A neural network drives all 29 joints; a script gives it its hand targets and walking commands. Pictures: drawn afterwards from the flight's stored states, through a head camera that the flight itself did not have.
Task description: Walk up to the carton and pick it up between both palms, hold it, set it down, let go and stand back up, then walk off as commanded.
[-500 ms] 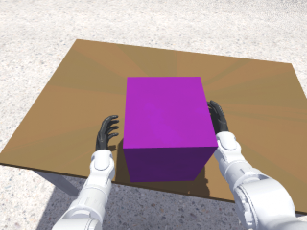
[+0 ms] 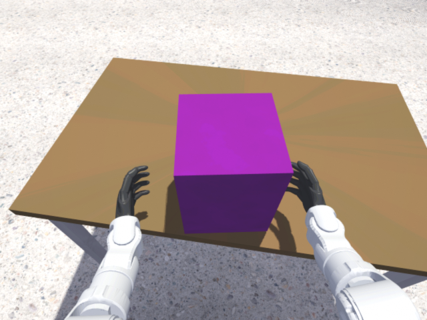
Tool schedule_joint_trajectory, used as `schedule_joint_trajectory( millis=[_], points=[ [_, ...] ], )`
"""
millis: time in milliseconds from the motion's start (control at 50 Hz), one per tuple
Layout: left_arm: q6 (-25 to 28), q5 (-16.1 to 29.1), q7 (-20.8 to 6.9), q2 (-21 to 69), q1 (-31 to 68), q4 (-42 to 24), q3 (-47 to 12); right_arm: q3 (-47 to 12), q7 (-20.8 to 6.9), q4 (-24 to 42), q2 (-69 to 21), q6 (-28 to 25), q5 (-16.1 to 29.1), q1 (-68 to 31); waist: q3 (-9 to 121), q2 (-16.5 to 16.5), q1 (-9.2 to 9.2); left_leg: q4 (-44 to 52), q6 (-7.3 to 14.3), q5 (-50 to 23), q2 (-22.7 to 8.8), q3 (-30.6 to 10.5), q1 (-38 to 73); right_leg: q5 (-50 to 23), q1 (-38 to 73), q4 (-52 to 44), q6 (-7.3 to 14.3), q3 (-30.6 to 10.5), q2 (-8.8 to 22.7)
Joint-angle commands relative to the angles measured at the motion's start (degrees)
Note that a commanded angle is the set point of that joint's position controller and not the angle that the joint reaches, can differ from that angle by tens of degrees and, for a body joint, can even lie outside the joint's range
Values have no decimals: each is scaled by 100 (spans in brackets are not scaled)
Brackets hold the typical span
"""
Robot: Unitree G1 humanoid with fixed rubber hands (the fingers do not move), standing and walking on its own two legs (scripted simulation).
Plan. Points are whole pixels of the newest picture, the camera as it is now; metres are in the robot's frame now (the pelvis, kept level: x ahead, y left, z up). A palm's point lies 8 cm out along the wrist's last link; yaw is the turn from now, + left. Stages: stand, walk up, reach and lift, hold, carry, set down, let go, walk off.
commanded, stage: set down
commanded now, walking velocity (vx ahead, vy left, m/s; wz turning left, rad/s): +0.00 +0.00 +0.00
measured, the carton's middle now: (225, 167) +0.44 +0.03 -0.01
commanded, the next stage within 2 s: none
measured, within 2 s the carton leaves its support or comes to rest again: neither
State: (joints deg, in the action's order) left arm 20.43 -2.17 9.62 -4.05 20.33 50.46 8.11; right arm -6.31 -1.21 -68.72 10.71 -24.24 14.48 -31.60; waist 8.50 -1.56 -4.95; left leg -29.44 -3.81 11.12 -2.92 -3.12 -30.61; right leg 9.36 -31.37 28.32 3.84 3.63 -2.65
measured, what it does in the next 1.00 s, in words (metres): stands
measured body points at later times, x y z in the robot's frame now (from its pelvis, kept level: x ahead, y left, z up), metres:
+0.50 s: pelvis +0.02 +0.00 +0.00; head +0.04 +0.01 +0.45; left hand +0.27 +0.21 -0.02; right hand +0.32 -0.18 -0.02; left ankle +0.03 +0.16 -0.73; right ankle +0.04 -0.08 -0.73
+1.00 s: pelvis +0.02 -0.01 +0.01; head +0.00 +0.00 +0.46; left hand +0.23 +0.20 +0.00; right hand +0.26 -0.20 -0.02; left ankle +0.03 +0.16 -0.73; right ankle +0.04 -0.08 -0.73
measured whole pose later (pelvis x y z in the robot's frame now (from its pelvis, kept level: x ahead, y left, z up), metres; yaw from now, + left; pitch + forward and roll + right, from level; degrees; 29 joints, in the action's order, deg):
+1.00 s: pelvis +0.02 -0.01 +0.01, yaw +1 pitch +0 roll +1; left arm 14.2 -0.8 11.7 -3.2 -8.8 24.3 -1.6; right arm -6.3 -5.5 -44.9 13.2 -27.7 14.5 4.5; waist 3.6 -2.1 -4.9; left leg -26.5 -3.5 13.2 -2.2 -3.1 -13.4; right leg 13.5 -15.6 29.0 3.6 3.6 -1.9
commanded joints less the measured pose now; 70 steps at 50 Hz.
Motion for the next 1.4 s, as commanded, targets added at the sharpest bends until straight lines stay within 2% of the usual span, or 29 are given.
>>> schedule_joint_trajectory(
  millis=[0,20,40,80,140,160,200,280,300,320,380,480,620,640,700,720,760,780,860,900,920,980,1000,1140,1180,1200,1260,1340,1380],
  points=[
    [98,799,172,-268,2068,-1161,-339,444,-211,1073,1364,-96,293,-1953,1781,-353,102,408,218,217,370,617,-103,1570,2501,-214,-306,-665,260],
    [71,829,170,-177,1651,-1222,-476,559,-226,1012,1441,-148,244,-1642,1699,-392,248,429,210,201,367,559,3,1260,2549,-211,-299,-600,239],
    [102,796,172,-330,1657,-1104,-304,394,-230,1160,1320,-132,277,-1729,1707,-464,46,359,225,129,412,629,-28,1348,2545,-235,-295,-628,232],
    [116,796,233,-166,1195,-1607,-476,578,-261,1405,1501,-260,290,-1302,2071,-426,218,357,209,-129,361,488,251,943,2679,-188,-291,-566,164],
    [113,708,239,-190,899,-1858,-481,450,-243,1565,1532,-339,358,-1024,2167,-267,226,299,162,-638,407,517,564,467,2868,-189,-281,-536,141],
    [68,633,233,-65,560,-1839,-532,611,-282,1287,1697,-377,303,-704,1972,-232,366,352,111,-795,362,446,767,298,2835,-264,-240,-467,75],
    [5,608,213,-53,321,-1983,-540,524,-305,1601,1696,-424,331,-550,1894,-294,313,360,128,-1016,373,421,942,38,2949,-289,-229,-446,47],
    [7,553,144,38,-197,-2389,-659,587,-285,1700,1693,-641,337,-107,1720,-279,523,403,99,-1567,386,317,1108,-561,3261,-346,-226,-377,-14],
    [7,567,140,-45,-486,-2640,-640,421,-312,1925,1607,-695,459,149,1678,-240,447,375,127,-1752,407,339,1022,-792,3406,-297,-224,-406,-5],
    [43,552,144,17,-602,-2640,-730,428,-317,1900,1650,-789,479,236,1496,-249,527,398,93,-1811,429,311,1013,-997,3465,-294,-229,-377,-6],
    [63,496,152,11,-943,-2884,-744,302,-384,2096,1560,-920,578,594,1285,-185,496,367,103,-1888,473,308,993,-1181,3464,-288,-253,-423,24],
    [95,589,153,-47,-1288,-3060,-737,151,-480,2101,1446,-920,613,1276,694,-363,489,447,178,-1325,476,365,968,-490,3216,-486,-257,-555,162],
    [163,647,202,-185,-1587,-3396,-833,420,-509,2666,1461,-982,416,1700,864,-430,535,495,225,-1030,501,402,1111,-396,3172,-474,-277,-556,198],
    [101,593,186,-79,-1927,-3419,-886,458,-508,2587,1510,-993,406,2091,757,-449,639,550,225,-1095,476,346,1303,-477,3202,-482,-265,-511,159],
    [-6,599,253,-163,-1661,-3382,-885,464,-545,2771,1498,-904,390,1980,560,-409,548,629,281,-635,463,410,1310,184,2914,-579,-271,-543,202],
    [-86,642,265,-156,-1769,-3280,-915,564,-539,2919,1634,-878,325,2021,471,-560,521,677,315,-597,433,445,1371,278,2863,-622,-263,-502,159],
    [-119,644,300,-155,-1685,-3614,-1007,553,-549,2949,1608,-826,415,2139,430,-491,620,714,306,-339,433,449,1466,602,2769,-681,-268,-522,164],
    [-161,729,288,-132,-1767,-3520,-1031,612,-550,3099,1636,-809,339,2123,341,-659,597,728,336,-340,431,465,1452,557,2772,-696,-271,-497,164],
    [-373,619,275,-209,-2419,-3668,-894,338,-521,3349,1489,-645,431,2942,-18,-539,451,776,342,-553,486,574,1735,270,2934,-810,-290,-595,202],
    [-485,656,223,-196,-2347,-3681,-904,433,-492,3345,1501,-534,342,2957,-149,-696,542,792,367,-441,483,566,1754,431,2862,-857,-348,-612,209],
    [-542,626,225,-235,-2383,-3790,-839,328,-497,3543,1398,-488,386,3040,-233,-659,423,811,371,-401,467,570,1756,623,2879,-945,-330,-692,253],
    [-663,683,185,-150,-2368,-3805,-970,528,-467,3486,1383,-314,215,3183,-607,-618,569,896,370,-325,442,588,1837,848,2716,-1024,-318,-616,221],
    [-669,675,190,-229,-2374,-3963,-910,445,-456,3721,1277,-303,195,3301,-626,-695,489,850,383,-321,448,586,1814,891,2734,-1041,-350,-699,278],
    [-838,720,153,-488,-2314,-4093,-916,656,-393,4265,1038,-25,-16,3458,-806,-758,532,787,403,-86,476,564,1790,1743,2416,-1245,-391,-949,520],
    [-816,682,191,-520,-2235,-4242,-898,719,-385,4370,1016,-3,-79,3510,-736,-571,487,802,367,-76,428,540,1755,1683,2453,-1164,-360,-916,522],
    [-933,695,113,-619,-2226,-3873,-892,716,-327,4349,967,81,-185,3462,-941,-796,599,765,410,156,477,564,1682,2029,2346,-1295,-403,-1062,606],
    [-943,820,113,-668,-2411,-4124,-924,716,-351,4429,896,124,-154,3632,-622,-641,526,768,388,-26,458,572,1720,1743,2441,-1220,-410,-1004,619],
    [-1005,917,32,-711,-2556,-4260,-1054,881,-296,4397,858,184,-214,3825,-409,-441,633,845,354,-153,431,571,1866,1199,2504,-1188,-369,-902,555],
    [-1111,850,-62,-701,-2740,-3935,-1049,805,-262,4142,767,236,-267,3965,-568,-409,695,856,342,-199,451,570,1909,950,2565,-1209,-354,-891,540]
  ],
)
